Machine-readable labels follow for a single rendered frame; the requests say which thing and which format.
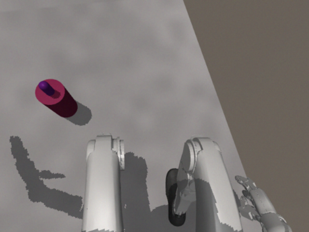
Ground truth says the right robot hand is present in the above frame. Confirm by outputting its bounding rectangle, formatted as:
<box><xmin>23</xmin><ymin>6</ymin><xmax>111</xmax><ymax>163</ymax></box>
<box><xmin>235</xmin><ymin>175</ymin><xmax>277</xmax><ymax>222</ymax></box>

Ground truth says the bottle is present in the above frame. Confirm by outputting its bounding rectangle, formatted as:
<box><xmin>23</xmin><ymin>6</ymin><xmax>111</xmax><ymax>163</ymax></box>
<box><xmin>35</xmin><ymin>79</ymin><xmax>78</xmax><ymax>117</ymax></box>

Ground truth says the right robot foot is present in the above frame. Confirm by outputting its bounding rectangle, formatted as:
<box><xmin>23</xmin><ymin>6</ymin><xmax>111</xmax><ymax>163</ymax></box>
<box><xmin>166</xmin><ymin>168</ymin><xmax>186</xmax><ymax>226</ymax></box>

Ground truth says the right robot arm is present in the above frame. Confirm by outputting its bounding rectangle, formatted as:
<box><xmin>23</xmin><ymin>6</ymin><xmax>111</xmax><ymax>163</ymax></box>
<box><xmin>260</xmin><ymin>213</ymin><xmax>292</xmax><ymax>232</ymax></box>

